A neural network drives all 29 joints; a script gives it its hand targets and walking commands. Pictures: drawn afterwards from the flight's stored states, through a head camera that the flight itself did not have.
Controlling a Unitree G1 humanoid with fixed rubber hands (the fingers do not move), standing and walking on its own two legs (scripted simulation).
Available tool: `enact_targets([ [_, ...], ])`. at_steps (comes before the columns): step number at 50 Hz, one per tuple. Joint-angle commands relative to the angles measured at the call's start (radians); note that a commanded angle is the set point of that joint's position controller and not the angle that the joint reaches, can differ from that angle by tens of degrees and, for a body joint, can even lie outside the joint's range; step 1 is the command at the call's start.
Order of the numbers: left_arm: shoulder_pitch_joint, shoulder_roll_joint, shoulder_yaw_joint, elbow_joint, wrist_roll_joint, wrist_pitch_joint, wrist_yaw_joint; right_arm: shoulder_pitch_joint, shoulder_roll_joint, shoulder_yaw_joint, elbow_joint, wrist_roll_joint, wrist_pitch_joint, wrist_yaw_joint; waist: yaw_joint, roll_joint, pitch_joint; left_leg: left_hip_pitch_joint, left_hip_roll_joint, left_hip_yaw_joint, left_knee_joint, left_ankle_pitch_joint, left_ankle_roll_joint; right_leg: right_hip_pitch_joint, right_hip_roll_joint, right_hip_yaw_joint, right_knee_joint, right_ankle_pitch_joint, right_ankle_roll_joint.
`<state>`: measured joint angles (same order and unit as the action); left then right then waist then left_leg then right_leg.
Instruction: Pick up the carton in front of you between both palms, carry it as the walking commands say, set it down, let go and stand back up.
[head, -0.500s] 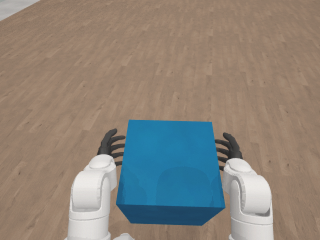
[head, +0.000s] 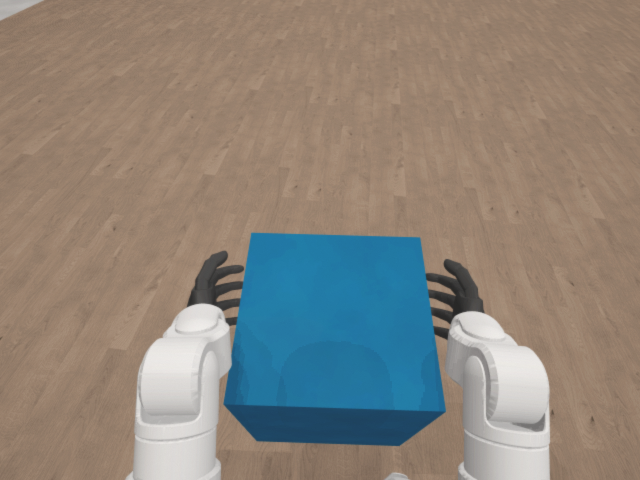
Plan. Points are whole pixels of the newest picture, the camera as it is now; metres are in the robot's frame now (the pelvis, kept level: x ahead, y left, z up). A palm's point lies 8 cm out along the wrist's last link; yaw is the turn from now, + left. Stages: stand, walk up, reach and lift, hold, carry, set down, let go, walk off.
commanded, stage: carry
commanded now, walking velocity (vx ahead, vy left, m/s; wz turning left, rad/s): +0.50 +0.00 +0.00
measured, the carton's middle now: (331, 348) +0.29 +0.00 +0.00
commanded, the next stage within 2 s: none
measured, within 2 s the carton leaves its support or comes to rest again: neither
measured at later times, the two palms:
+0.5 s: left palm (251, 151) +0.60 +0.13 +0.10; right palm (417, 158) +0.61 -0.15 +0.10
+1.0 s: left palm (265, 112) +0.75 +0.13 +0.09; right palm (407, 121) +0.75 -0.16 +0.09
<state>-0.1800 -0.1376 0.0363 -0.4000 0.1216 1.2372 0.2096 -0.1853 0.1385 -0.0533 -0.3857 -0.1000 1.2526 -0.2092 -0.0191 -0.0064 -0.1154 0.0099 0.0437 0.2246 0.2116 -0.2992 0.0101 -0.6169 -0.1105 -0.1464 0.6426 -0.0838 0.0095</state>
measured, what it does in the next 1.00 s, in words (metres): walks ahead: right foot, then left foot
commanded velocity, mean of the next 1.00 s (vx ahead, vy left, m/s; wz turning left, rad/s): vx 0.11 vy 0.00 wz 0.00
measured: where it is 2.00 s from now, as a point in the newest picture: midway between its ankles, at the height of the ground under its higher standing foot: (314, 435)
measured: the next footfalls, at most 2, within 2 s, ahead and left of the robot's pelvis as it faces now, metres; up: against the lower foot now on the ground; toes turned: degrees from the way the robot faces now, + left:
right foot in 0.12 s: +0.28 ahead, -0.12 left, +0.00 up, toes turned -11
left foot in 0.52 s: +0.51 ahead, +0.10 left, +0.00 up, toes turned -23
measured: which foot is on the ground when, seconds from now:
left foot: down 0.00-0.14, up 0.16-0.50, down 0.52-1.00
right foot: up 0.00-0.10, down 0.12-0.56, up 0.58-0.68, down 0.70-1.00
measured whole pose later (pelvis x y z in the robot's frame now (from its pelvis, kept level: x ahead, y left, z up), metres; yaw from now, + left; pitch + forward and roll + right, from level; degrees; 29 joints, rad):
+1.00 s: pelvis +0.48 -0.01 -0.01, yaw -1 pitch +5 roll +1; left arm -0.22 -0.14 0.07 -0.31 0.13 1.24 0.19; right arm -0.22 0.14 -0.06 -0.30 -0.13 1.24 -0.21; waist 0.00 -0.01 -0.12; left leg -0.34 0.06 0.22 0.55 -0.24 0.03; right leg -0.14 -0.07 -0.15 0.51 -0.37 0.03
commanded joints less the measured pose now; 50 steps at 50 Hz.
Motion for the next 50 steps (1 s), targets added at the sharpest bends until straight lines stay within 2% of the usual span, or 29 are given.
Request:
enact_targets([
  [1,-0.335,-0.996,-0.619,0.026,-0.391,0.011,-0.279,-0.374,0.943,0.606,-0.030,0.394,-0.009,0.303,-0.003,0.171,-0.041,0.103,0.196,-0.052,-0.010,0.606,0.076,0.062,0.052,-0.101,-0.146,0.074,-0.028],
  [3,-0.349,-1.003,-0.622,0.024,-0.410,0.006,-0.289,-0.399,0.958,0.612,-0.044,0.393,-0.014,0.304,0.011,0.189,-0.088,0.086,0.190,-0.003,0.141,0.811,0.045,0.245,0.102,-0.145,-0.175,0.068,-0.046],
  [4,-0.349,-1.009,-0.619,0.028,-0.414,0.002,-0.293,-0.406,0.964,0.616,-0.049,0.395,-0.016,0.302,0.027,0.164,-0.156,0.038,0.148,0.051,0.299,0.824,0.017,0.424,0.144,-0.184,-0.220,0.049,-0.046],
  [5,-0.357,-1.015,-0.618,0.018,-0.415,-0.003,-0.297,-0.409,0.961,0.625,-0.056,0.400,-0.019,0.301,0.045,0.107,-0.240,-0.096,0.111,0.054,0.495,0.678,-0.004,0.651,0.093,-0.117,-0.215,-0.013,-0.053],
  [6,-0.354,-1.002,-0.609,0.022,-0.419,-0.006,-0.299,-0.420,0.967,0.631,-0.072,0.400,-0.020,0.301,0.052,-0.120,-0.331,-0.325,0.055,0.026,0.809,0.329,-0.036,0.845,-0.183,0.303,-0.263,-0.112,-0.123],
  [7,-0.353,-1.031,-0.615,0.041,-0.425,-0.021,-0.304,-0.428,0.989,0.657,-0.105,0.408,-0.026,0.303,0.047,-0.287,-0.357,-0.626,-0.072,-0.065,1.036,-0.133,-0.044,1.003,-0.334,0.655,-0.388,0.003,-0.269],
  [8,-0.345,-1.072,-0.630,0.027,-0.436,-0.034,-0.308,-0.447,1.009,0.663,-0.103,0.418,-0.034,0.306,0.044,-0.238,-0.361,-0.649,-0.005,-0.189,1.145,-0.157,-0.015,0.949,-0.315,0.574,-0.381,0.151,-0.266],
  [10,-0.408,-1.118,-0.643,-0.032,-0.450,-0.055,-0.311,-0.460,1.075,0.663,-0.085,0.416,-0.058,0.307,0.045,-0.073,-0.334,-0.647,0.069,-0.240,1.087,-0.089,0.022,0.817,-0.274,0.379,-0.347,0.210,-0.206],
  [11,-0.438,-1.135,-0.640,-0.056,-0.455,-0.065,-0.309,-0.463,1.100,0.659,-0.081,0.419,-0.070,0.306,0.040,-0.045,-0.304,-0.625,0.096,-0.236,0.992,-0.036,0.020,0.751,-0.240,0.299,-0.372,0.166,-0.161],
  [12,-0.422,-1.135,-0.633,-0.048,-0.450,-0.067,-0.309,-0.441,1.109,0.658,-0.063,0.418,-0.079,0.303,0.037,-0.060,-0.299,-0.601,0.096,-0.223,0.922,-0.004,0.021,0.715,-0.225,0.243,-0.396,0.110,-0.130],
  [13,-0.409,-1.134,-0.630,-0.048,-0.448,-0.073,-0.311,-0.418,1.115,0.661,-0.059,0.411,-0.086,0.300,0.037,-0.096,-0.293,-0.581,0.085,-0.189,0.854,0.002,0.016,0.695,-0.219,0.201,-0.409,0.151,-0.128],
  [16,-0.352,-1.113,-0.626,-0.049,-0.442,-0.074,-0.322,-0.366,1.115,0.672,-0.069,0.391,-0.102,0.285,0.033,-0.124,-0.249,-0.559,0.055,-0.114,0.645,0.047,-0.010,0.678,-0.177,0.060,-0.393,0.422,-0.136],
  [18,-0.325,-1.089,-0.632,-0.058,-0.437,-0.069,-0.326,-0.337,1.096,0.676,-0.084,0.382,-0.099,0.279,0.031,-0.158,-0.234,-0.519,0.020,-0.069,0.484,0.128,-0.023,0.673,-0.134,-0.026,-0.361,0.543,-0.116],
  [20,-0.306,-1.054,-0.629,-0.070,-0.431,-0.059,-0.323,-0.341,1.063,0.681,-0.108,0.389,-0.086,0.276,0.034,-0.173,-0.215,-0.473,-0.011,-0.033,0.392,0.221,-0.031,0.668,-0.125,-0.062,-0.339,0.603,-0.096],
  [23,-0.318,-1.002,-0.619,-0.098,-0.420,-0.040,-0.306,-0.374,1.017,0.693,-0.146,0.417,-0.054,0.278,0.031,-0.142,-0.207,-0.334,-0.024,-0.002,0.251,0.377,-0.034,0.631,-0.098,-0.097,-0.240,0.473,-0.063],
  [24,-0.319,-0.983,-0.616,-0.094,-0.417,-0.030,-0.302,-0.372,0.998,0.688,-0.146,0.420,-0.042,0.280,0.024,-0.118,-0.204,-0.251,-0.022,0.008,0.155,0.481,-0.037,0.599,-0.077,-0.118,-0.180,0.399,-0.035],
  [25,-0.329,-0.965,-0.612,-0.089,-0.412,-0.019,-0.298,-0.375,0.972,0.674,-0.139,0.417,-0.030,0.282,0.018,-0.078,-0.202,-0.139,0.015,-0.018,0.103,0.579,-0.031,0.536,-0.058,-0.109,-0.119,0.323,-0.001],
  [26,-0.329,-0.943,-0.609,-0.082,-0.410,-0.006,-0.294,-0.381,0.940,0.659,-0.132,0.416,-0.017,0.284,0.023,-0.003,-0.246,0.017,0.135,-0.124,0.167,0.869,-0.006,0.431,-0.038,-0.086,-0.042,0.130,0.034],
  [27,-0.332,-0.929,-0.606,-0.066,-0.407,0.010,-0.292,-0.360,0.915,0.638,-0.103,0.408,-0.005,0.282,0.017,0.117,-0.306,0.147,0.260,-0.255,0.233,1.147,0.057,0.339,0.002,-0.038,0.040,-0.168,0.049],
  [28,-0.355,-0.920,-0.619,-0.071,-0.417,0.024,-0.292,-0.333,0.906,0.614,-0.063,0.401,-0.002,0.280,0.001,0.226,-0.339,0.222,0.339,-0.340,0.227,1.168,0.150,0.263,0.041,0.021,0.117,-0.435,0.048],
  [29,-0.361,-0.925,-0.631,-0.076,-0.431,0.032,-0.296,-0.306,0.916,0.602,-0.040,0.394,-0.004,0.281,0.006,0.222,-0.347,0.233,0.341,-0.355,0.201,1.098,0.172,0.230,0.033,0.052,0.092,-0.512,0.035],
  [30,-0.391,-0.939,-0.644,-0.078,-0.437,0.031,-0.301,-0.321,0.946,0.595,-0.035,0.391,-0.008,0.283,0.007,0.197,-0.337,0.188,0.315,-0.328,0.173,1.028,0.158,0.245,0.027,0.073,0.031,-0.505,0.026],
  [31,-0.404,-0.962,-0.639,-0.057,-0.438,0.030,-0.305,-0.352,0.977,0.599,-0.034,0.389,-0.012,0.284,0.010,0.176,-0.340,0.144,0.287,-0.290,0.155,0.878,0.144,0.292,0.025,0.076,-0.069,-0.490,0.020],
  [32,-0.408,-0.999,-0.637,-0.039,-0.444,0.024,-0.309,-0.382,1.003,0.607,-0.048,0.388,-0.015,0.286,0.016,0.149,-0.341,0.106,0.246,-0.239,0.161,0.776,0.115,0.346,0.024,0.068,-0.174,-0.420,0.018],
  [33,-0.429,-1.029,-0.642,-0.044,-0.450,0.015,-0.312,-0.418,1.023,0.616,-0.062,0.395,-0.021,0.289,0.019,0.130,-0.346,0.079,0.221,-0.200,0.174,0.694,0.087,0.406,0.024,0.049,-0.269,-0.266,0.025],
  [35,-0.431,-1.042,-0.629,-0.022,-0.442,0.008,-0.313,-0.436,1.037,0.618,-0.052,0.403,-0.026,0.297,0.018,0.079,-0.322,-0.026,0.190,-0.152,0.196,0.561,0.045,0.488,-0.015,0.053,-0.285,-0.099,0.022],
  [38,-0.437,-1.038,-0.618,-0.009,-0.429,0.005,-0.309,-0.437,1.043,0.625,-0.023,0.404,-0.026,0.302,0.012,0.003,-0.291,-0.091,0.150,-0.114,0.251,0.631,0.035,0.510,-0.069,0.060,-0.190,0.188,0.023],
  [42,-0.383,-1.027,-0.599,0.031,-0.416,0.006,-0.306,-0.410,1.022,0.615,-0.001,0.395,-0.025,0.291,0.015,0.001,-0.319,-0.070,0.139,-0.103,0.352,0.860,0.043,0.501,-0.052,0.048,-0.138,0.350,0.027],
  [50,-0.407,-1.038,-0.601,0.053,-0.411,-0.022,-0.320,-0.438,1.047,0.644,0.015,0.394,-0.047,0.299,0.020,-0.026,-0.294,-0.136,0.100,-0.085,0.367,0.727,0.022,0.536,-0.045,0.038,-0.129,0.491,0.026],
])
